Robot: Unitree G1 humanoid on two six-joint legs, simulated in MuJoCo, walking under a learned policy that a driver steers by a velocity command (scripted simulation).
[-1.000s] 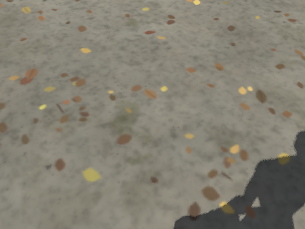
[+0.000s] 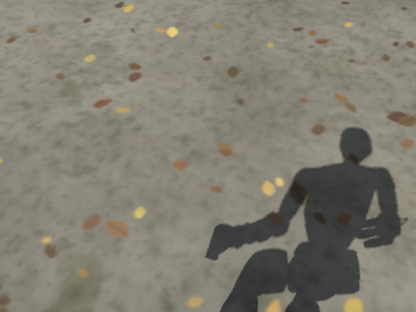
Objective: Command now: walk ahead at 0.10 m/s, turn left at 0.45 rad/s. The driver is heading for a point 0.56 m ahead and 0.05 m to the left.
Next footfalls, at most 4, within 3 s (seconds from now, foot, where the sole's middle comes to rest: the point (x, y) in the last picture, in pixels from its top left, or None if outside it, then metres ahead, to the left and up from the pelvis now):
0.32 right None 0.16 -0.15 -0.76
0.68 left None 0.06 0.09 -0.76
2.94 left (148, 301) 0.46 0.20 -0.76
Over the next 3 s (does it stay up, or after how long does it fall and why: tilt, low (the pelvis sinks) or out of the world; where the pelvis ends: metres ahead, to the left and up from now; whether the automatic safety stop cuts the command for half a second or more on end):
stays up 0.35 0.06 -0.01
